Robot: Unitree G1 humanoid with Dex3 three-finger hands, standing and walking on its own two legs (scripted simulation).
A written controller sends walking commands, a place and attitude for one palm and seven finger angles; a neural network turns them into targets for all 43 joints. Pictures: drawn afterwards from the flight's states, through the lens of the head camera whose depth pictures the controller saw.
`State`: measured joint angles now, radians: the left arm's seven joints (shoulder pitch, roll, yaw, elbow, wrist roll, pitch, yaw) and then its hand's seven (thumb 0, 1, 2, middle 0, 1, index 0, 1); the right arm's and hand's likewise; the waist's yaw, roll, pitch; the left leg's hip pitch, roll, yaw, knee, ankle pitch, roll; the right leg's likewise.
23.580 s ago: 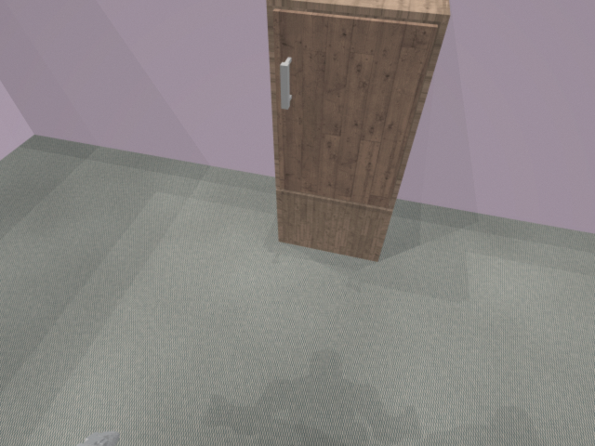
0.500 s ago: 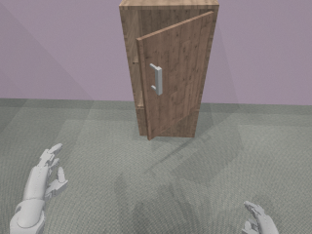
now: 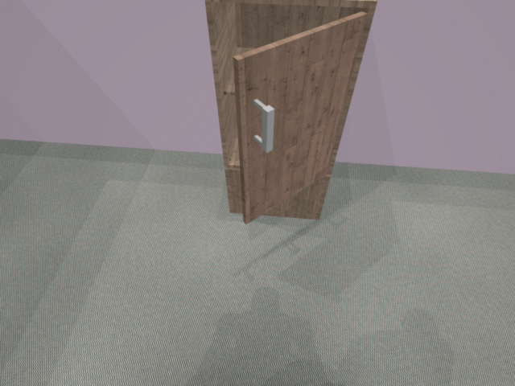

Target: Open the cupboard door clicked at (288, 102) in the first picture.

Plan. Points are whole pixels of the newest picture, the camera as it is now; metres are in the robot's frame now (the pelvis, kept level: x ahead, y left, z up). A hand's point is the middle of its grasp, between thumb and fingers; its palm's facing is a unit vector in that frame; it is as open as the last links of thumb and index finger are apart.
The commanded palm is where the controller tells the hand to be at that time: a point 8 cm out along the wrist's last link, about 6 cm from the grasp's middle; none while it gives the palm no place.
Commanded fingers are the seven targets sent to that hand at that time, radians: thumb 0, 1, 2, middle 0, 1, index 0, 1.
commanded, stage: let the arm hang, fingers relaxed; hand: left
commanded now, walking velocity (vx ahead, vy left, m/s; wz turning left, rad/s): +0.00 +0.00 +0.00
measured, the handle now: (262, 126) +0.68 +0.03 -0.01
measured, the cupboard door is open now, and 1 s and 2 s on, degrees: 43 43 43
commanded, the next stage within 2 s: look to check the result in 0.48 s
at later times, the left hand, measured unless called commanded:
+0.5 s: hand out of the picture +0.00 +0.18 -0.18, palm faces +0.00 -0.98 -0.19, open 7.3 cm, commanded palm none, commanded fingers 0.00 0.90 0.90 -0.20 -0.30 -0.20 -0.30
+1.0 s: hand out of the picture +0.01 +0.19 -0.18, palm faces -0.01 -0.98 -0.20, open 7.4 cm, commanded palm none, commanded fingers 0.00 0.90 0.90 -0.20 -0.30 -0.20 -0.30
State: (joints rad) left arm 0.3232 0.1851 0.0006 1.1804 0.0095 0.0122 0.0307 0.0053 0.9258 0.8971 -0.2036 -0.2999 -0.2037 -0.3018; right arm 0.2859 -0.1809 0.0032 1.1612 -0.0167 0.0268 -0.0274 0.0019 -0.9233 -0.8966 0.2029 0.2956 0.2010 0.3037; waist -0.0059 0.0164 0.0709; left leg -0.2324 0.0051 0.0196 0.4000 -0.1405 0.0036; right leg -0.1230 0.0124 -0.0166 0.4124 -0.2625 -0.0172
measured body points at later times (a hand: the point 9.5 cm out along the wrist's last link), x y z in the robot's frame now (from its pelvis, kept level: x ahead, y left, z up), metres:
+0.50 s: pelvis +0.01 +0.01 +0.00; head +0.02 +0.01 +0.45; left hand +0.01 +0.23 -0.16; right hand -0.01 -0.20 -0.16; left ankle +0.05 +0.12 -0.74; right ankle -0.02 -0.11 -0.74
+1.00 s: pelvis +0.01 +0.01 +0.00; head +0.03 +0.01 +0.45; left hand +0.01 +0.24 -0.16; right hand +0.02 -0.21 -0.16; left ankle +0.05 +0.12 -0.74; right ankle -0.02 -0.11 -0.74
